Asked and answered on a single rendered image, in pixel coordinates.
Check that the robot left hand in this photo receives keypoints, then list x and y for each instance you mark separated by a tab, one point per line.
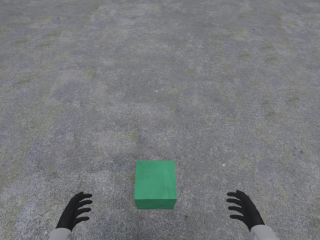
68	218

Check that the robot right forearm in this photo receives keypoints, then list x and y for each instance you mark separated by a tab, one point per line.
262	232

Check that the robot right hand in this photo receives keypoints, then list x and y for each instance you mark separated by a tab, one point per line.
251	216

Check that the robot left forearm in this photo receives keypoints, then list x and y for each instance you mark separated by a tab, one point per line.
60	234

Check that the carton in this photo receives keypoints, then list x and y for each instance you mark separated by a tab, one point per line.
155	185

